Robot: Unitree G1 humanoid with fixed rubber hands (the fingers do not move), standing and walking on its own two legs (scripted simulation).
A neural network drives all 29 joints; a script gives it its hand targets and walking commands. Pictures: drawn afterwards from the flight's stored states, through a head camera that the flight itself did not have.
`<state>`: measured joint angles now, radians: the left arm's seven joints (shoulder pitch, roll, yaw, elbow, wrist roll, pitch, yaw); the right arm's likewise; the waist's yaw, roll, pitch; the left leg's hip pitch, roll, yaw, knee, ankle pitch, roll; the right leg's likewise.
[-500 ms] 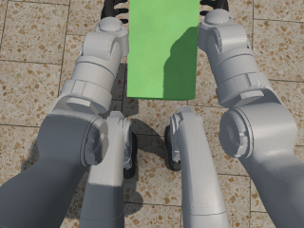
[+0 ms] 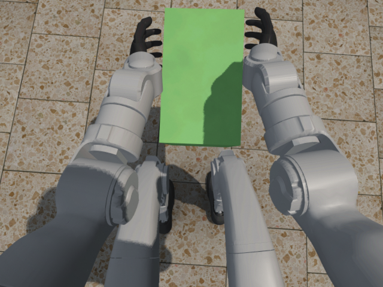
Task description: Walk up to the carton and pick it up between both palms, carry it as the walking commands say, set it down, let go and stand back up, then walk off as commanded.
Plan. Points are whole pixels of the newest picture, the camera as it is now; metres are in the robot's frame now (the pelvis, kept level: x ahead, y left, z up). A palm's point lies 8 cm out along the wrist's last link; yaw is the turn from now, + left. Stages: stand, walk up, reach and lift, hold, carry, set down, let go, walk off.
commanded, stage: reach and lift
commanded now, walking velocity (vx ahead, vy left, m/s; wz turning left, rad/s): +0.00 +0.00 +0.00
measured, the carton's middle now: (201, 90) +0.48 -0.04 -0.11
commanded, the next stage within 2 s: none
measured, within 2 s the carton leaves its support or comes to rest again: neither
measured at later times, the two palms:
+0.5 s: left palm (131, 52) +0.48 +0.07 +0.05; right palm (278, 42) +0.48 -0.14 +0.06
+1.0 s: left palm (119, 38) +0.46 +0.07 +0.11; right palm (300, 24) +0.46 -0.14 +0.12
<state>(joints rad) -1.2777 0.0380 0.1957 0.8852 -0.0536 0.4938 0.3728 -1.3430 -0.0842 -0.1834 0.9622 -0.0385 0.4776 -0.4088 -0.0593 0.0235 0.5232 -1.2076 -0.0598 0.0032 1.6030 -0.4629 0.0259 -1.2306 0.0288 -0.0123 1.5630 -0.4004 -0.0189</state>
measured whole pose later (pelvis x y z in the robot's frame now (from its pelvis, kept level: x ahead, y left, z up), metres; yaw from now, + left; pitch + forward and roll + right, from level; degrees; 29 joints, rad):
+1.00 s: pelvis -0.01 +0.00 +0.09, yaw +0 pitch -6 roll +0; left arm -1.15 -0.01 0.20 0.87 -0.04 0.51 0.39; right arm -1.22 -0.04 -0.18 0.95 -0.05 0.50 -0.41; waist -0.06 0.02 0.52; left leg -0.76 -0.06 -0.03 1.19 -0.33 0.02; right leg -0.78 0.03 -0.01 1.14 -0.27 -0.02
